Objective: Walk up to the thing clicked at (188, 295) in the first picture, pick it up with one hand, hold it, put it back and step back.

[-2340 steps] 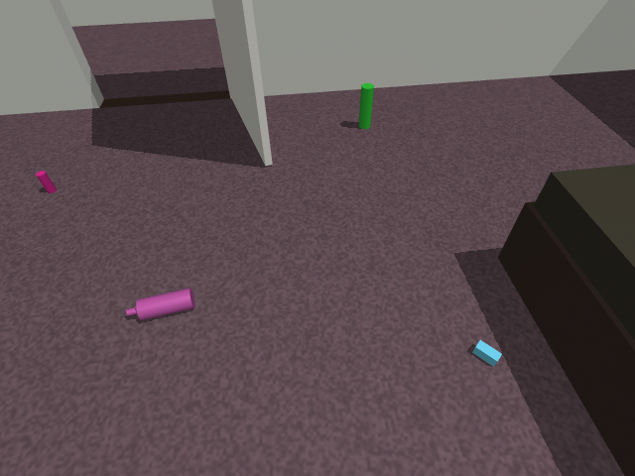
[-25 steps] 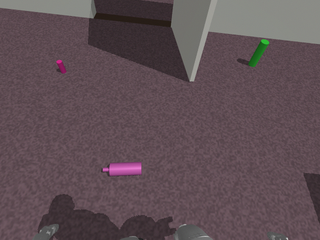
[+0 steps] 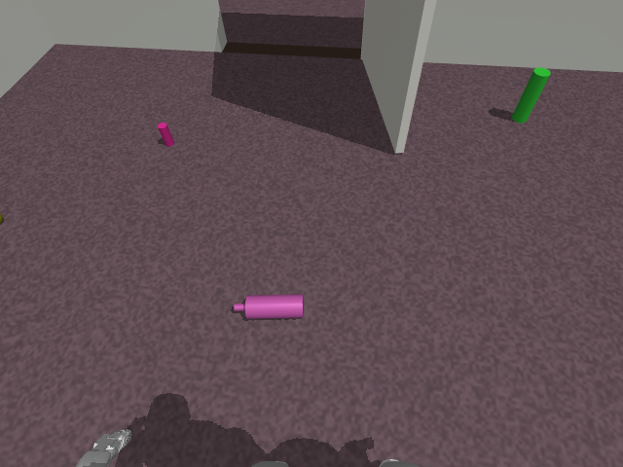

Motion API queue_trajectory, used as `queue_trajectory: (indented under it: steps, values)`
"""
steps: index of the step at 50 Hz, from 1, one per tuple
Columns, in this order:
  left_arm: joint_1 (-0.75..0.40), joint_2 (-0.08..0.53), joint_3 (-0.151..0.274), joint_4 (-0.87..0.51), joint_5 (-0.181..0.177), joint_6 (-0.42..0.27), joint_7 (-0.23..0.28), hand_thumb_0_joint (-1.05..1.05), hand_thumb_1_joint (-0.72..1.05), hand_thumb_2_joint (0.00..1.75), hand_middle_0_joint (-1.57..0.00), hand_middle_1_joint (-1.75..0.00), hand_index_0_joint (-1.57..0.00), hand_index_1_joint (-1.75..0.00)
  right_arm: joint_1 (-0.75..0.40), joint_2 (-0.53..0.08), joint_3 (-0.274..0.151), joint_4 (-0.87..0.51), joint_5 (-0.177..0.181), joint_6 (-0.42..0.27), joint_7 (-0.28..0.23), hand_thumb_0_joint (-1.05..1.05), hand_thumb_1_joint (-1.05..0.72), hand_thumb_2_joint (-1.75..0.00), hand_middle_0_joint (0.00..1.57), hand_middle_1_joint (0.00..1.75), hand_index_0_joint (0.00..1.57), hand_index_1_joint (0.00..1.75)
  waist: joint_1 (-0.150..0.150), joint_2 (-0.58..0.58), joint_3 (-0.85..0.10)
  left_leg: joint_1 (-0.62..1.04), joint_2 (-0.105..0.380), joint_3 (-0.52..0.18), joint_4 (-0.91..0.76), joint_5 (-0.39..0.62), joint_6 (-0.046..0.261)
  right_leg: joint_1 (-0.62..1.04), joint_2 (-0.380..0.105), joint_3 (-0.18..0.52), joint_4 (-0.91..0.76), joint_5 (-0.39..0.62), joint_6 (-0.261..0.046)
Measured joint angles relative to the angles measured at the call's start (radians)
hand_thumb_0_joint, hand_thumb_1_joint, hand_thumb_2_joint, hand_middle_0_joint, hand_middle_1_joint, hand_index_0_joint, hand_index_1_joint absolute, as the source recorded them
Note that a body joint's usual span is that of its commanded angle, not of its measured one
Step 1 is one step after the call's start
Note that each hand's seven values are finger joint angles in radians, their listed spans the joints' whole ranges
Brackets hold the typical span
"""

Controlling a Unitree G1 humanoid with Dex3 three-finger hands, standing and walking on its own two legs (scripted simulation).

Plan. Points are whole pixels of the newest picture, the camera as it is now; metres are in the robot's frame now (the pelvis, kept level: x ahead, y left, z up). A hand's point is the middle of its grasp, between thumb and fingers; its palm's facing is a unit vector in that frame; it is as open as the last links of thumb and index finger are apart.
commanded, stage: step back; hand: left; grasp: from above
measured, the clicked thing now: (268, 306) +0.66 +0.19 -0.72
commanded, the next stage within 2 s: none
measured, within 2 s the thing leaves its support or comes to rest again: neither
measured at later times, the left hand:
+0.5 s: hand out of the picture -0.06 +0.25 -0.15, palm faces -0.07 -0.91 -0.40, open 7.4 cm
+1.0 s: hand out of the picture -0.21 +0.25 -0.15, palm faces -0.01 -0.93 -0.37, open 7.4 cm
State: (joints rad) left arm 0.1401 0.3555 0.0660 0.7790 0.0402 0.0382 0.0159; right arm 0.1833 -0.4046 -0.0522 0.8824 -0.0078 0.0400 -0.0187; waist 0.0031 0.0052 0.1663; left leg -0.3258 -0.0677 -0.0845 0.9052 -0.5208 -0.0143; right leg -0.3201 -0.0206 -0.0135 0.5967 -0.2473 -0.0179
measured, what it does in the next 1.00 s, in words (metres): walks backwards: left foot, then right foot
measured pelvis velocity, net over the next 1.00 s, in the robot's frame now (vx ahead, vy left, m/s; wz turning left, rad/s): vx -0.33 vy -0.02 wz -0.01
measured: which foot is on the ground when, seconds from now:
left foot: up 0.00-0.04, down 0.06-0.48, up 0.50-0.76, down 0.78-1.00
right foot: down 0.00-0.08, up 0.10-0.44, down 0.46-0.80, up 0.82-1.00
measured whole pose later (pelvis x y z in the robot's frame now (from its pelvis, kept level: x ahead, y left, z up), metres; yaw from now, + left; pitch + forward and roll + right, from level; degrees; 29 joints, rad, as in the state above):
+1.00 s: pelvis -0.33 -0.02 +0.00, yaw -1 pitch -2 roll -1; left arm 0.13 0.40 0.08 0.81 0.02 0.07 0.02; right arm 0.15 -0.35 -0.03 0.86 -0.04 0.02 -0.01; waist 0.00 -0.04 0.17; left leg -0.32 0.02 -0.01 0.59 -0.23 0.03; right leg -0.44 0.10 0.14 1.19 -0.52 0.01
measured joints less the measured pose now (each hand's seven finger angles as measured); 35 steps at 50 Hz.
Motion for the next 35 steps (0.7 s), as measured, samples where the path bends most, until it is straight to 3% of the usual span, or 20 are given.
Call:
queue_trajectory:
  steps: [3,5,8,10,13,18,20,22,24,26,29,32,35]
  values:
    - [-0.027,0.015,-0.006,-0.026,-0.009,0.005,-0.004,0.01,0.90,0.90,-0.21,-0.30,-0.20,-0.30,0.007,0.002,-0.005,0.000,-0.008,-0.012,0.004,0.01,-0.91,-0.90,0.20,0.30,0.20,0.30,-0.012,-0.012,0.010,0.093,0.038,0.035,-0.246,0.127,0.016,-0.054,-0.015,-0.021,0.060,-0.004,0.016]
    - [-0.044,0.031,-0.001,-0.022,-0.017,0.014,-0.006,0.01,0.90,0.90,-0.21,-0.30,-0.20,-0.30,-0.005,0.026,-0.006,0.008,-0.018,-0.018,0.008,0.01,-0.91,-0.90,0.20,0.30,0.20,0.30,-0.002,-0.060,0.033,0.100,0.014,0.063,-0.267,0.159,0.033,-0.082,-0.028,0.019,0.110,-0.033,0.016]
    - [-0.039,0.032,0.007,0.007,-0.019,0.032,0.002,0.01,0.91,0.90,-0.21,-0.30,-0.20,-0.30,-0.003,0.043,0.007,0.000,-0.024,-0.024,0.020,0.01,-0.91,-0.90,0.20,0.30,0.21,0.30,-0.021,-0.049,0.021,0.074,0.042,0.049,-0.265,0.179,0.041,-0.135,0.081,0.112,0.345,-0.255,0.001]
    - [-0.028,0.036,0.012,0.017,-0.027,0.035,0.004,0.01,0.91,0.90,-0.21,-0.30,-0.20,-0.30,-0.003,0.053,0.015,-0.004,-0.026,-0.025,0.015,0.01,-0.91,-0.90,0.20,0.30,0.21,0.30,-0.023,-0.049,0.008,0.067,0.058,0.049,-0.294,0.210,0.039,-0.157,0.127,0.146,0.497,-0.281,-0.003]
    - [-0.007,0.040,0.021,0.019,-0.027,0.029,0.001,0.01,0.91,0.90,-0.21,-0.30,-0.20,-0.30,-0.017,0.057,0.017,-0.018,-0.026,-0.025,0.007,0.01,-0.90,-0.90,0.20,0.30,0.21,0.30,-0.015,-0.045,0.002,0.047,0.078,0.057,-0.316,0.247,0.039,-0.143,0.140,0.156,0.587,-0.279,0.014]
    - [0.023,0.049,0.028,0.030,-0.022,0.028,-0.006,0.01,0.91,0.90,-0.21,-0.30,-0.20,-0.30,-0.057,0.049,0.014,-0.062,-0.026,-0.031,0.001,0.01,-0.90,-0.90,0.20,0.30,0.21,0.30,-0.006,-0.037,0.014,-0.010,0.107,0.080,-0.300,0.286,0.030,-0.045,0.091,0.134,0.433,-0.279,0.041]
    - [0.030,0.050,0.028,0.039,-0.021,0.024,-0.010,0.01,0.91,0.90,-0.21,-0.30,-0.20,-0.30,-0.072,0.040,0.014,-0.077,-0.027,-0.028,0.003,0.01,-0.90,-0.90,0.20,0.30,0.21,0.30,-0.001,-0.033,0.016,-0.041,0.118,0.090,-0.281,0.298,0.019,0.004,0.063,0.108,0.305,-0.257,0.036]
    - [0.038,0.048,0.027,0.051,-0.020,0.016,-0.016,0.01,0.91,0.90,-0.21,-0.30,-0.20,-0.30,-0.082,0.026,0.012,-0.086,-0.023,-0.020,0.007,0.01,-0.90,-0.90,0.20,0.30,0.21,0.30,0.004,-0.021,0.011,-0.079,0.129,0.095,-0.249,0.305,0.005,0.071,0.042,0.077,0.126,-0.174,0.019]
    - [0.043,0.026,0.025,0.069,-0.009,0.006,-0.019,0.01,0.91,0.90,-0.21,-0.30,-0.20,-0.30,-0.095,0.003,0.004,-0.081,-0.013,-0.007,0.006,0.01,-0.90,-0.90,0.20,0.30,0.21,0.30,-0.001,0.030,0.014,-0.120,0.148,0.059,-0.199,0.288,0.004,0.091,0.064,0.048,0.058,-0.142,0.019]
    - [0.058,0.015,0.014,0.069,-0.003,0.008,-0.028,0.01,0.91,0.90,-0.21,-0.30,-0.20,-0.30,-0.088,0.001,-0.006,-0.065,-0.005,0.007,-0.005,0.01,-0.90,-0.90,0.20,0.30,0.21,0.30,0.003,0.032,0.003,-0.166,0.081,-0.001,-0.066,0.108,0.010,0.059,0.053,0.047,0.089,-0.135,0.010]
    - [0.071,0.000,0.004,0.068,0.000,0.013,-0.024,0.01,0.91,0.90,-0.21,-0.30,-0.20,-0.30,-0.054,-0.006,-0.009,-0.045,0.003,0.009,-0.007,0.01,-0.91,-0.90,0.20,0.30,0.21,0.30,0.016,0.018,-0.014,-0.195,-0.014,-0.040,0.155,0.044,0.013,0.040,0.021,0.058,0.070,-0.096,0.006]
    - [0.061,-0.002,0.003,0.052,0.006,0.015,-0.014,0.01,0.90,0.90,-0.21,-0.30,-0.20,-0.30,-0.015,-0.009,-0.005,-0.035,0.002,0.001,-0.006,0.01,-0.91,-0.90,0.20,0.30,0.20,0.30,0.013,0.013,-0.022,-0.157,-0.035,-0.030,0.206,0.028,0.006,0.015,0.005,0.047,0.052,-0.059,0.007]
    - [0.032,0.008,0.002,0.022,0.008,0.010,-0.005,0.01,0.90,0.90,-0.21,-0.30,-0.20,-0.30,0.012,-0.003,-0.002,-0.022,-0.004,0.002,-0.005,0.01,-0.91,-0.90,0.20,0.30,0.20,0.30,0.005,0.009,-0.015,-0.069,-0.015,-0.002,0.095,-0.002,0.000,-0.018,-0.006,0.020,0.054,-0.033,0.011]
